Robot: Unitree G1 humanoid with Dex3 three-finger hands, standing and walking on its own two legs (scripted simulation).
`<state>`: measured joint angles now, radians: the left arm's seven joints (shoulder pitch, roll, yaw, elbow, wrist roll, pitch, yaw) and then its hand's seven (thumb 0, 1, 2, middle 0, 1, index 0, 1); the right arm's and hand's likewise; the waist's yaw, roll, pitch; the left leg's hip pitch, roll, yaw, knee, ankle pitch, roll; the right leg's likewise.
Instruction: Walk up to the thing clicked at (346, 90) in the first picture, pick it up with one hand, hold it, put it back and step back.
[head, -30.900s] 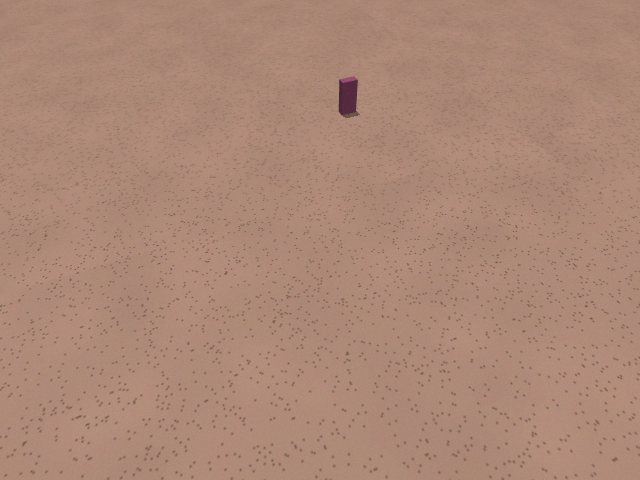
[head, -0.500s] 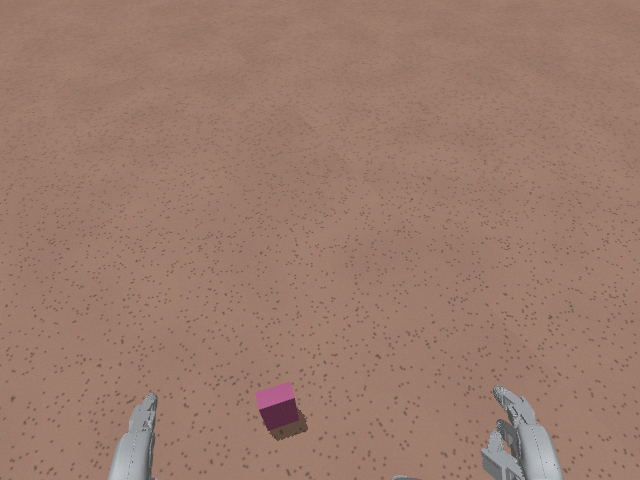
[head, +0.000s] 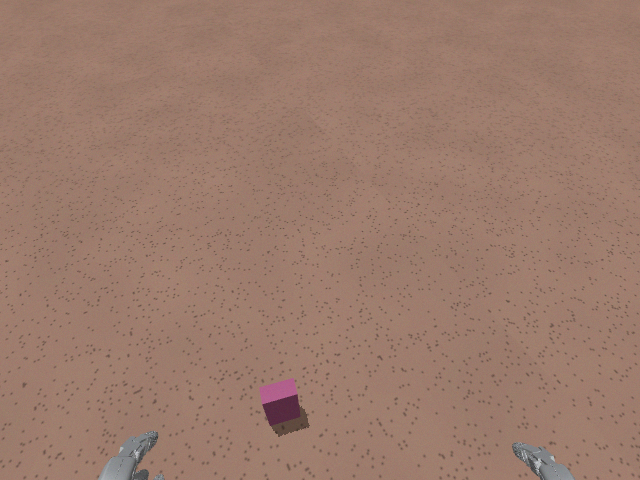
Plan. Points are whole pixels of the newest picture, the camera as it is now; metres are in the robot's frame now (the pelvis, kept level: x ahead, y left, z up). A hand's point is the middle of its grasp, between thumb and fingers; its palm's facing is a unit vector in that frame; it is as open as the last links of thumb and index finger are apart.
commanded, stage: stand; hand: left
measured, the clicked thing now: (281, 403) +0.41 +0.13 -0.64
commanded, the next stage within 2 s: step back in 1.94 s
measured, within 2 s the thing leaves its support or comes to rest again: neither
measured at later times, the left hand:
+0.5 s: hand out of the picture +0.04 +0.25 -0.12, palm faces +0.01 -0.94 -0.35, open 7.4 cm
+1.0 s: hand out of the picture +0.05 +0.24 -0.12, palm faces +0.01 -0.94 -0.35, open 7.4 cm
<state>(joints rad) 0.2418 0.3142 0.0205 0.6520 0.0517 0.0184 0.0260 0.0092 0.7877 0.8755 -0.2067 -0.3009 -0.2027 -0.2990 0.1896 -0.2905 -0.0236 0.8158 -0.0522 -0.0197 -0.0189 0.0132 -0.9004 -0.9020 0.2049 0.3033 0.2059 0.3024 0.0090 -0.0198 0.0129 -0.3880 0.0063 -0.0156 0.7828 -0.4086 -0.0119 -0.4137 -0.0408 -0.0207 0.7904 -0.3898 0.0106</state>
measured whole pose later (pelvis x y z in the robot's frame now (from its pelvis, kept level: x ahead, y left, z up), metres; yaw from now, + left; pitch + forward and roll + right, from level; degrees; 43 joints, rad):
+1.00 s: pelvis -0.01 -0.01 +0.04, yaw +1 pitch -4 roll +0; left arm 0.13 0.32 0.01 1.16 0.02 -0.02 0.01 0.01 0.90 0.90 -0.21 -0.30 -0.20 -0.30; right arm 0.14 -0.33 -0.01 1.14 -0.02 0.00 0.00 0.01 -0.90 -0.90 0.20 0.30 0.20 0.30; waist 0.01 0.02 0.05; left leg -0.10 0.02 -0.03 0.34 -0.17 -0.03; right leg -0.12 -0.02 -0.05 0.35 -0.16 0.00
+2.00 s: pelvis +0.01 -0.01 +0.04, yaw +0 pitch -2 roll +0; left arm 0.10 0.33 0.04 1.13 0.00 -0.01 0.00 0.01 0.90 0.90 -0.21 -0.30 -0.20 -0.30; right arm 0.10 -0.35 0.00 1.12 0.00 0.01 0.01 0.01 -0.90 -0.90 0.20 0.30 0.20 0.30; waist -0.01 0.02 0.07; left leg -0.14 0.04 -0.03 0.38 -0.21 -0.03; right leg -0.15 -0.01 -0.04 0.37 -0.18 0.00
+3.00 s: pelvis -0.18 +0.05 +0.03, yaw -3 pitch -1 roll +2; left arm 0.15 0.34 0.07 0.79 0.04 0.04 0.01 0.01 0.90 0.90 -0.21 -0.30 -0.20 -0.30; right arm 0.14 -0.40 -0.04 0.87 0.01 0.04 -0.02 0.01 -0.90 -0.90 0.20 0.30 0.20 0.30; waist 0.02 0.00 0.17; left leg -0.36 -0.10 -0.13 1.02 -0.52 -0.02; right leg -0.32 0.02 0.04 0.55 -0.22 -0.05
